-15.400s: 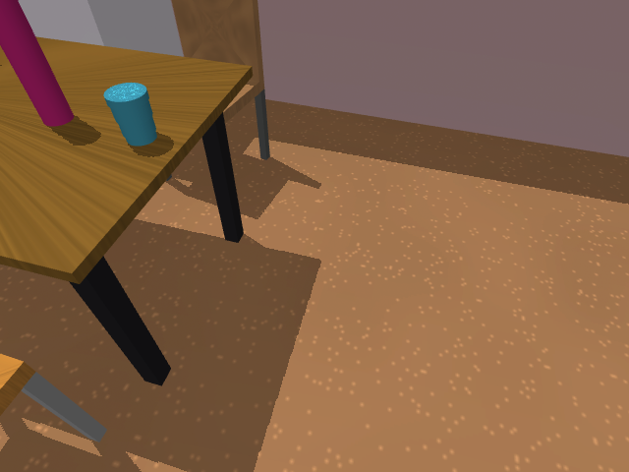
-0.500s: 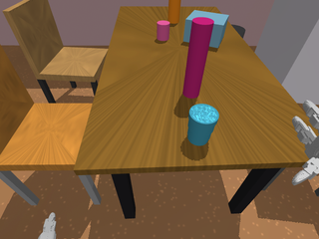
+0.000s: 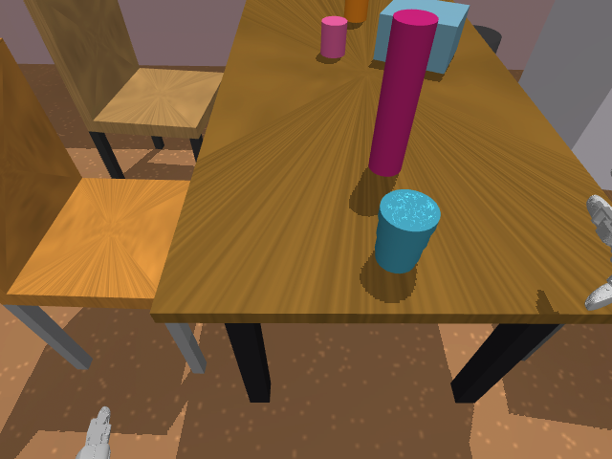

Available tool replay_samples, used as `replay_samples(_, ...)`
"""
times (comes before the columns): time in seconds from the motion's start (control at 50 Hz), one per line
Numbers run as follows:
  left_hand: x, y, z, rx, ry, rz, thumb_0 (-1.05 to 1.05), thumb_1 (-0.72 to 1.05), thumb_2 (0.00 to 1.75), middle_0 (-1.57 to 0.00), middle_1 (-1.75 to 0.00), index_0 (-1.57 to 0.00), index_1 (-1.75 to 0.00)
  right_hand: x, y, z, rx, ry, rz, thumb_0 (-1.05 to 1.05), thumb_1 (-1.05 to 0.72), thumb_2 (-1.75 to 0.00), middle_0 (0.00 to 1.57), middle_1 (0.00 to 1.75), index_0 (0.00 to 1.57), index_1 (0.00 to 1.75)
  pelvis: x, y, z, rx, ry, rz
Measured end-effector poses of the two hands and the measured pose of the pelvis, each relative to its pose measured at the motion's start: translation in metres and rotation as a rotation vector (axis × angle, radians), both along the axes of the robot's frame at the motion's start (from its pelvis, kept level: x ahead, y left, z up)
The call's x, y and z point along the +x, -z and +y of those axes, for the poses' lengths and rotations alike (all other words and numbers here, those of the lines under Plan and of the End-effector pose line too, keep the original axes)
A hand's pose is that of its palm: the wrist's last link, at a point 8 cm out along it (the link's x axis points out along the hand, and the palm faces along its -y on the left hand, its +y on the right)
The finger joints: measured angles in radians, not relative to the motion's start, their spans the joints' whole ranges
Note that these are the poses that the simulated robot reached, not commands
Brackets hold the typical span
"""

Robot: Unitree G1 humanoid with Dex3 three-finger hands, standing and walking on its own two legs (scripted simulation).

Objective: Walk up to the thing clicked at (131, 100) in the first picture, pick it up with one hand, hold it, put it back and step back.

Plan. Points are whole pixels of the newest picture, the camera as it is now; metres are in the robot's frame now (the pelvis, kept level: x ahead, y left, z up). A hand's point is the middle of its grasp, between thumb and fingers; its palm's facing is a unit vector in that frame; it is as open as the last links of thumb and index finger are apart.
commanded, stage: go down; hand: right
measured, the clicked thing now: (402, 234) +0.46 -0.16 +0.02
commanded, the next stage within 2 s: approach in 1.52 s
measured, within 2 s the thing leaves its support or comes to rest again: neither
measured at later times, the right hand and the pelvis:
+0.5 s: hand (601, 227) +0.36 -0.35 +0.14, palm faces +0.13 +0.99 +0.01, open 17.3 cm; pelvis +0.00 -0.01 +0.00, yaw +0 degrees
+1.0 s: hand (602, 210) +0.38 -0.36 +0.15, palm faces +0.13 +0.99 +0.01, open 17.3 cm; pelvis +0.00 -0.01 -0.01, yaw +0 degrees
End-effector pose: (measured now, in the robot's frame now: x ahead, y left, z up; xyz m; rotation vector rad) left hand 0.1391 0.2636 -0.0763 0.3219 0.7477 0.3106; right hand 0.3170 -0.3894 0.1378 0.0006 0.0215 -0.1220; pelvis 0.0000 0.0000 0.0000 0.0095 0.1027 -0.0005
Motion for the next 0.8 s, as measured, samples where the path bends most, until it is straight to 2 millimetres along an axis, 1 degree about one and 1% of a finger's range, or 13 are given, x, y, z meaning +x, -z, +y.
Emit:
replay_samples(0.16, 0.007, -0.004, 0.000, 0.006, -0.003, -0.021, -0.01, -0.54, 0.07, -0.06, -0.06, -0.06, -0.06, 0.006, -0.001, -0.005, 0.008, -0.001, -0.007, -0.02, 0.54, -0.04, 0.05, 0.05, 0.05, 0.04, 0.004, 0.001, -0.003, 0.002, 0.002, 0.010)
replay_samples(0.32, 0.002, 0.000, -0.001, 0.006, -0.017, 0.001, -0.01, -0.54, 0.07, -0.06, -0.06, -0.06, -0.06, 0.012, -0.002, -0.008, 0.005, -0.009, -0.001, -0.02, 0.51, -0.05, 0.06, 0.05, 0.05, 0.04, 0.002, 0.003, -0.006, 0.007, 0.000, 0.017)
replay_samples(0.54, -0.001, -0.005, -0.007, 0.004, -0.001, -0.029, -0.01, -0.54, 0.06, -0.06, -0.06, -0.06, -0.06, 0.022, -0.006, -0.015, 0.006, 0.010, -0.002, -0.01, 0.50, -0.05, 0.06, 0.05, 0.06, 0.04, 0.000, 0.004, -0.007, 0.011, -0.003, 0.029)
replay_samples(0.66, -0.006, -0.002, -0.008, 0.003, 0.001, -0.011, -0.01, -0.54, 0.06, -0.06, -0.06, -0.06, -0.06, 0.025, -0.008, -0.021, 0.002, 0.022, -0.003, -0.01, 0.50, -0.05, 0.06, 0.05, 0.06, 0.04, 0.000, 0.005, -0.007, 0.013, -0.005, 0.038)
replay_samples(0.8, -0.003, -0.002, -0.009, 0.007, 0.002, -0.015, -0.01, -0.54, 0.06, -0.06, -0.06, -0.06, -0.06, 0.030, -0.014, -0.024, 0.005, 0.021, -0.011, -0.01, 0.50, -0.05, 0.06, 0.05, 0.06, 0.04, 0.001, 0.006, -0.008, 0.014, -0.004, 0.046)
